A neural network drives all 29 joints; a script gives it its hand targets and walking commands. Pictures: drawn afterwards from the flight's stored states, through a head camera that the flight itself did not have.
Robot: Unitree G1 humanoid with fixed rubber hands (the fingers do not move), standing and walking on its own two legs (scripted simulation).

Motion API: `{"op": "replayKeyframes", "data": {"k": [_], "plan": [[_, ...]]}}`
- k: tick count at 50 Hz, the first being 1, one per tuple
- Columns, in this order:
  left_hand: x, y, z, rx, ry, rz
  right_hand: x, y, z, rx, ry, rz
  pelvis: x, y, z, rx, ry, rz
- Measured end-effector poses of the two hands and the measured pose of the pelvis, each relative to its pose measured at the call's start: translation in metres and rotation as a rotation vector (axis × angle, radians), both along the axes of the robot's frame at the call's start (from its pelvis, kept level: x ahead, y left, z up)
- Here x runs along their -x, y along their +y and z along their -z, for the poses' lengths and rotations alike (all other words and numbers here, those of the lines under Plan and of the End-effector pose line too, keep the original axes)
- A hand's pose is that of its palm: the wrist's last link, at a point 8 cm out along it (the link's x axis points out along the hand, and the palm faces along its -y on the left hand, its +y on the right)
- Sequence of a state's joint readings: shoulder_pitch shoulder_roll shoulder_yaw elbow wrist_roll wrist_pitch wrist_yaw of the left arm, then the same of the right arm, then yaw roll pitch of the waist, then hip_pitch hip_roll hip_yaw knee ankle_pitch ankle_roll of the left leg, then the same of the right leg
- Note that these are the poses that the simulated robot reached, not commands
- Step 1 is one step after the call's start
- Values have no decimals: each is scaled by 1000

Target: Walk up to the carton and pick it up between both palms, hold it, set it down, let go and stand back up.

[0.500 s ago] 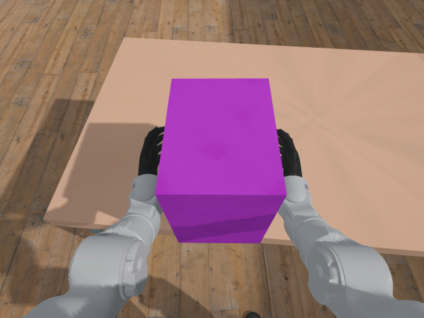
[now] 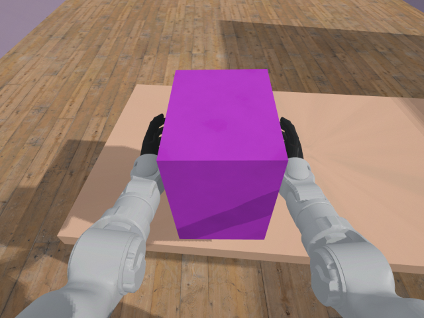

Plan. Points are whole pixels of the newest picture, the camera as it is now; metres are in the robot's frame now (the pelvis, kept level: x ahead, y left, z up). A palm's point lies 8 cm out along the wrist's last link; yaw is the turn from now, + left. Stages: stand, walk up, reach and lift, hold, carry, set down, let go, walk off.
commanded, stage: reach and lift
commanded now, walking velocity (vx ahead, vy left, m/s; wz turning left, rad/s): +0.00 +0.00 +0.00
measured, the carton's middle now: (221, 157) +0.43 -0.01 +0.07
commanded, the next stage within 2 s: hold in 1.66 s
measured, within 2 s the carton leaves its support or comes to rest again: neither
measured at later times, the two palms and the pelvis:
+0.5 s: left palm (148, 150) +0.40 +0.13 +0.12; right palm (295, 153) +0.39 -0.15 +0.12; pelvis +0.00 -0.01 +0.01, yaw +1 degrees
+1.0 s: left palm (144, 148) +0.37 +0.13 +0.16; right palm (305, 154) +0.36 -0.15 +0.15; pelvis +0.00 +0.00 +0.01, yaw +1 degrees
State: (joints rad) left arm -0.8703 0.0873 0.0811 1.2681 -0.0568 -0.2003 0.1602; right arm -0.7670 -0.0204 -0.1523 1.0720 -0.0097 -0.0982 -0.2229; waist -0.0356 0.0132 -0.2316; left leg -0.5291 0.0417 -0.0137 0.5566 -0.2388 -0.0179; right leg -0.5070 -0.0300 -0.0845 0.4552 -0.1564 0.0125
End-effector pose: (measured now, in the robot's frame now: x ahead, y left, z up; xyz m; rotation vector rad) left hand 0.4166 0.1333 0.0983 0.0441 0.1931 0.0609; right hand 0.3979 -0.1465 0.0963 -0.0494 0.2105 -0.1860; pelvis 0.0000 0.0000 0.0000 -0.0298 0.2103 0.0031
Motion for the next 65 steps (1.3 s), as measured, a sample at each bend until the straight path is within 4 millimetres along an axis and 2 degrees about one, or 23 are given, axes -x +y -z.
{"op": "replayKeyframes", "data": {"k": [4,7,20,32,40,50,61,65], "plan": [[0,-3,-17,9,7,-4,0,-3,-16,-19,6,4,3,-2,-5,-8,-46,5],[1,-3,-22,21,14,-6,1,-3,-22,-33,11,7,5,-4,-9,-12,-81,9],[16,3,-15,18,31,-26,9,3,-17,-59,29,-11,-1,-7,-14,-11,-138,-2],[20,-4,-43,-22,0,-5,18,-4,-37,-58,2,2,-7,-4,-14,-6,-201,-15],[34,-3,-54,-13,-7,-19,28,-4,-49,-62,-7,-9,-9,-2,-15,-4,-252,-15],[48,-2,-62,-5,-3,-27,42,-3,-52,-75,-6,-12,-1,-2,-14,-6,-284,-18],[42,-5,-70,-23,25,-28,35,-5,-52,-91,19,-14,8,-5,-15,-13,-275,-10],[42,-7,-76,-24,-9,-21,35,-7,-59,-89,-19,-11,6,-6,-15,-10,-268,-14]]}}
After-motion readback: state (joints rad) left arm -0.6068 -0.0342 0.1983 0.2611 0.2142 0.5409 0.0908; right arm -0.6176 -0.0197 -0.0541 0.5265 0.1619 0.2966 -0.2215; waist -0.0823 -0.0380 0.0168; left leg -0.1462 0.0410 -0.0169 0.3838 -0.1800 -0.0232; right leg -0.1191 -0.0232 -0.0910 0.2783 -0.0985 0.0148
